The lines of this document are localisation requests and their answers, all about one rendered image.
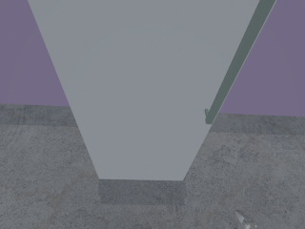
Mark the fridge door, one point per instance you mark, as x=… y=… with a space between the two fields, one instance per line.
x=139 y=74

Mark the handle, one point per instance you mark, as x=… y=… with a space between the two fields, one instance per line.
x=260 y=14

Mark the robot right hand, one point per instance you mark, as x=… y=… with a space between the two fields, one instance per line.
x=247 y=222

